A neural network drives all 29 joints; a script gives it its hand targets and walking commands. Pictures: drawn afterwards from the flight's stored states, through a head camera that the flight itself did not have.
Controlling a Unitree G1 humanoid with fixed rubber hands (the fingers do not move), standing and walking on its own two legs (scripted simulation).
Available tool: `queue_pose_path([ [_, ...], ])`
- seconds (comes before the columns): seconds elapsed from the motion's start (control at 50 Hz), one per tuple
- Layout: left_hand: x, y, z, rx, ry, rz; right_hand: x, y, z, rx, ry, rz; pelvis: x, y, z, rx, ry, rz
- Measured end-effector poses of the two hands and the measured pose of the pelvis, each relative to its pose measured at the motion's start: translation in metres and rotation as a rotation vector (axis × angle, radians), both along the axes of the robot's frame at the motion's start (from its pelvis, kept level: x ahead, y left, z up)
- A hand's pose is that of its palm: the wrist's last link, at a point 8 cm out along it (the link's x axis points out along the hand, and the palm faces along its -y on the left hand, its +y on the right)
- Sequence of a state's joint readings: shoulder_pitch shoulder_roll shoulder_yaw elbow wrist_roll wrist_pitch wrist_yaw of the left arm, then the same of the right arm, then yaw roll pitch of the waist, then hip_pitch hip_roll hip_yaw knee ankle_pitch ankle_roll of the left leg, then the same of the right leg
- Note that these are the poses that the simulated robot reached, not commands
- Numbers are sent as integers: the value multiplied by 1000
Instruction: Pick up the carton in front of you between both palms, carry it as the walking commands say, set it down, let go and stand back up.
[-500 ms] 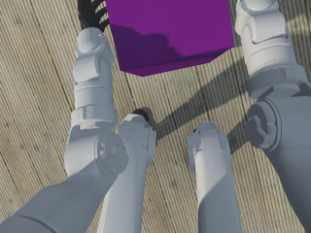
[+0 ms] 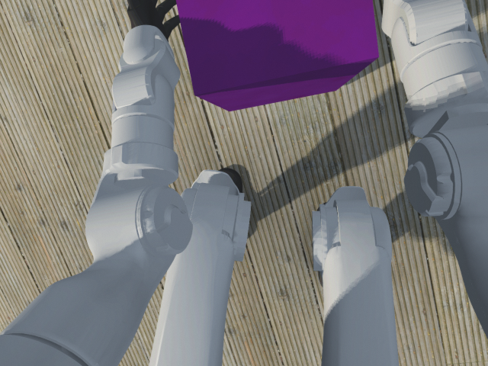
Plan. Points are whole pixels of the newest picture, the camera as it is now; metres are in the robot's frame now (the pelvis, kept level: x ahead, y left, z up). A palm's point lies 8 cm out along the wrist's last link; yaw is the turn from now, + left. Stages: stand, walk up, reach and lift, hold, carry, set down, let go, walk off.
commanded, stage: set down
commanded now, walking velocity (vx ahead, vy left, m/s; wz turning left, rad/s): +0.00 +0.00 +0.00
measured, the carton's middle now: (271, 25) +0.53 +0.04 -0.26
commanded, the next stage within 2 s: none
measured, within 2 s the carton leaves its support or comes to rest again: rests again in 0.82 s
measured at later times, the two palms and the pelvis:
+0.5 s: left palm (144, 28) +0.50 +0.20 -0.17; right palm out of the picture +0.57 -0.10 -0.18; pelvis +0.00 +0.00 -0.01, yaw +0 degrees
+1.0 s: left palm (139, 44) +0.49 +0.22 -0.20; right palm out of the picture +0.55 -0.15 -0.22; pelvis -0.01 +0.01 -0.02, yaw +0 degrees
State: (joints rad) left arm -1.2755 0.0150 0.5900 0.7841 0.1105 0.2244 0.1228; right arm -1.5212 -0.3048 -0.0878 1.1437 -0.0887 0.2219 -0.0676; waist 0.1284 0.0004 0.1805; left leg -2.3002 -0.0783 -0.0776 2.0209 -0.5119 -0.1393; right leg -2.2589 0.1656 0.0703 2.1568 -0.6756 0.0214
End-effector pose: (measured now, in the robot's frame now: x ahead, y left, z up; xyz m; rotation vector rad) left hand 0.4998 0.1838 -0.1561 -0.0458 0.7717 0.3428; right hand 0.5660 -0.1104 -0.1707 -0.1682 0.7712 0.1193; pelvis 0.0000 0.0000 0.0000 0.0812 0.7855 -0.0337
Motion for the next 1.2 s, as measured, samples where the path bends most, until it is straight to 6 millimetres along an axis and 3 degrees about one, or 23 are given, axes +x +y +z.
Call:
queue_pose_path([
  [0.42, 2, 14, -12, 19, 21, -32, 0, 9, -5, 66, -17, 41, -4, 2, -7, 2, -50, -2],
  [0.82, 3, 16, -17, 9, 14, -51, 1, 5, -13, 86, -41, 71, -10, 3, -17, 12, -117, -6],
  [0.88, -3, 16, -26, 13, 33, -60, -5, -1, -26, 58, -23, 62, -11, 3, -17, 13, -129, -11],
  [1.0, -11, 38, -39, 47, 44, -10, -12, -36, -49, -6, -18, -15, -13, 7, -17, 17, -123, -14],
  [1.08, -5, 46, -39, 48, 11, -5, -1, -46, -42, -13, -62, -25, -15, 11, -19, 14, -121, -12],
  [1.2, 6, 40, -19, 31, -61, -6, 19, -39, -5, -2, -133, -20, -16, 16, -19, 3, -120, -6],
])
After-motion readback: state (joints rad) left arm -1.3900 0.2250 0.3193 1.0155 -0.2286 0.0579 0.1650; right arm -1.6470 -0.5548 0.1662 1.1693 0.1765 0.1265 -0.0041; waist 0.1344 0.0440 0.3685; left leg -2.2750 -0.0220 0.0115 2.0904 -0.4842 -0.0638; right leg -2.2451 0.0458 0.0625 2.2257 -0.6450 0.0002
